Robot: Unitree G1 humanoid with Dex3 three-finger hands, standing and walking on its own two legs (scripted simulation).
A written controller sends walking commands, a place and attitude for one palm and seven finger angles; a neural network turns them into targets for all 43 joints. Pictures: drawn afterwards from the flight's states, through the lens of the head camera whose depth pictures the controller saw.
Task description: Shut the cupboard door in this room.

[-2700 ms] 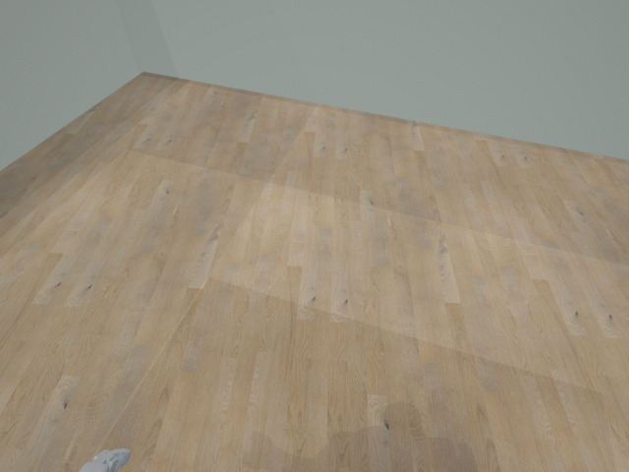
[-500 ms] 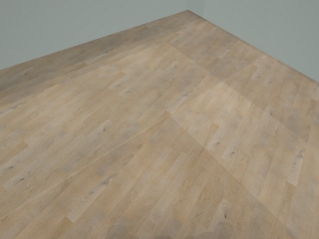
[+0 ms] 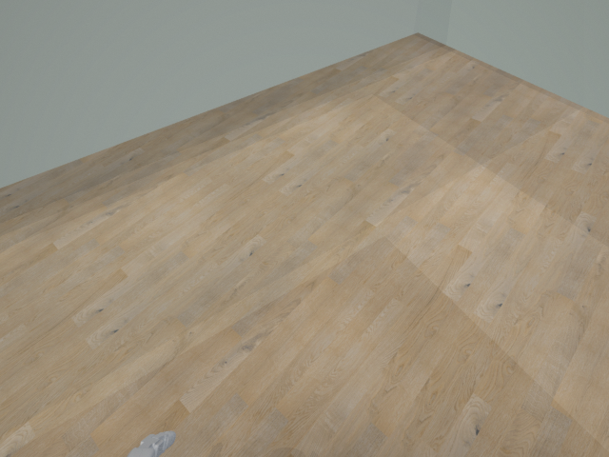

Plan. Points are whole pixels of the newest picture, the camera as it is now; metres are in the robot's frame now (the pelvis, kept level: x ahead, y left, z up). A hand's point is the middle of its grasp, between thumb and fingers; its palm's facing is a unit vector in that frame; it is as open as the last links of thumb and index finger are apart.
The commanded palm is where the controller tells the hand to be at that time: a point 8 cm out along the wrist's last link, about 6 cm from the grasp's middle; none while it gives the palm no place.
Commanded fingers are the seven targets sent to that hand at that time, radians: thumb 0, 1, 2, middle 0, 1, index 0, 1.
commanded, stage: turn or walk to find it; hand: left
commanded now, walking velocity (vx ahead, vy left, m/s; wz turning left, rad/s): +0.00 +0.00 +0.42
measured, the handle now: out of the picture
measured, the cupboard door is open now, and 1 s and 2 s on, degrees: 53 53 53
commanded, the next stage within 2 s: none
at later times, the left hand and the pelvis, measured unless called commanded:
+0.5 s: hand out of the picture -0.08 +0.22 -0.18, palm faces +0.32 -0.92 -0.22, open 7.3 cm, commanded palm none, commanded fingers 0.00 0.90 0.90 -0.20 -0.30 -0.20 -0.30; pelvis -0.04 +0.02 -0.01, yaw +15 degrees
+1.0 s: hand out of the picture -0.05 +0.21 -0.14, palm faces +0.43 -0.86 -0.28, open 7.3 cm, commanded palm none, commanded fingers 0.00 0.90 0.90 -0.20 -0.30 -0.20 -0.30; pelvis -0.07 -0.02 +0.00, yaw +26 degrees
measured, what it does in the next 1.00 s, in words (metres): steps on the spot, turning left: left foot, then right foot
